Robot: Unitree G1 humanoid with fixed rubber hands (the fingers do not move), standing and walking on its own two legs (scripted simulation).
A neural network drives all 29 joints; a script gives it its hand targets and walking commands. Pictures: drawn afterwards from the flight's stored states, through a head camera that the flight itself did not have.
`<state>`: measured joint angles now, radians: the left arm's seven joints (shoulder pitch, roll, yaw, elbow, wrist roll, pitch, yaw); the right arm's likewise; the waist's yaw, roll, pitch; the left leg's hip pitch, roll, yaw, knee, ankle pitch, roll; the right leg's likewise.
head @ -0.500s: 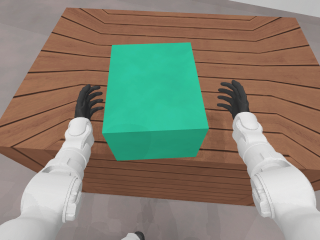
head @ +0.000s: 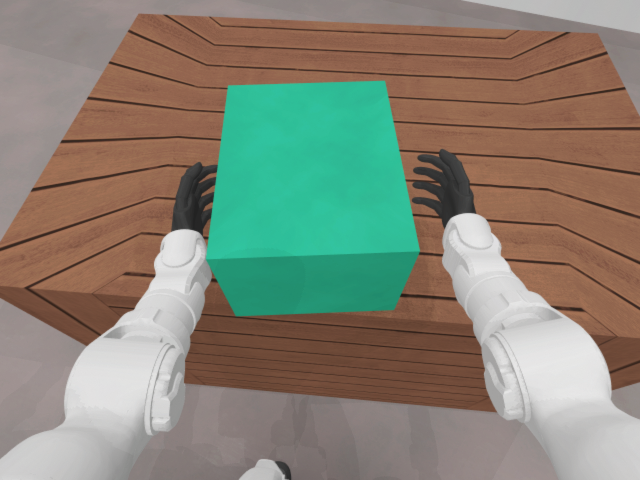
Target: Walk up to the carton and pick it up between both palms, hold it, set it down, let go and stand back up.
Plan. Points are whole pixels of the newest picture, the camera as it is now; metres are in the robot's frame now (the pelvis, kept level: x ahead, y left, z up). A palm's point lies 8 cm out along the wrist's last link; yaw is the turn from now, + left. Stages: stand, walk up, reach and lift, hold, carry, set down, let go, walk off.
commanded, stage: reach and lift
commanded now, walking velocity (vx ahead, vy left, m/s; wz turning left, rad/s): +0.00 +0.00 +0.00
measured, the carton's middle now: (310, 197) +0.49 +0.08 +0.02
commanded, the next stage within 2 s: none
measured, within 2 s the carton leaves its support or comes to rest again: neither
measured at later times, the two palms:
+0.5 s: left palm (197, 237) +0.39 +0.21 +0.04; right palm (445, 233) +0.43 -0.10 +0.04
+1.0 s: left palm (198, 238) +0.39 +0.21 +0.04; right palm (447, 230) +0.43 -0.10 +0.05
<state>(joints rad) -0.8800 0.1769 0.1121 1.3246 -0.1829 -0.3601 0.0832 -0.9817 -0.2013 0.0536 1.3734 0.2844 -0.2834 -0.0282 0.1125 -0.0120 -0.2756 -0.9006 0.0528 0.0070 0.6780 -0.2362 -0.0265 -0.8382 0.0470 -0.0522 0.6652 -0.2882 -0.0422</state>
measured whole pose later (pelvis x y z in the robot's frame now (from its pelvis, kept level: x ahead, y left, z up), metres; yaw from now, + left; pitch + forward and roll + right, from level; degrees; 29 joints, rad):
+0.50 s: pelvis +0.01 +0.02 +0.03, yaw +0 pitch +18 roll -1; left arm -0.74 0.00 0.51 1.15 0.30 -0.38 0.10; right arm -0.80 -0.01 -0.61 1.19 -0.46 -0.39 -0.02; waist 0.09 0.00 -0.12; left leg -0.60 0.03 0.03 0.44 -0.15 0.00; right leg -0.53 0.03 -0.03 0.40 -0.18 -0.02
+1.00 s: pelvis +0.02 +0.01 +0.03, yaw +0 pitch +16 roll -1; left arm -0.68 -0.04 0.55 1.05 0.36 -0.35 0.08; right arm -0.75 0.02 -0.62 1.13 -0.49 -0.38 -0.01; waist 0.09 -0.02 -0.09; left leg -0.51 0.03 0.03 0.37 -0.14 -0.01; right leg -0.44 0.03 -0.03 0.34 -0.18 -0.03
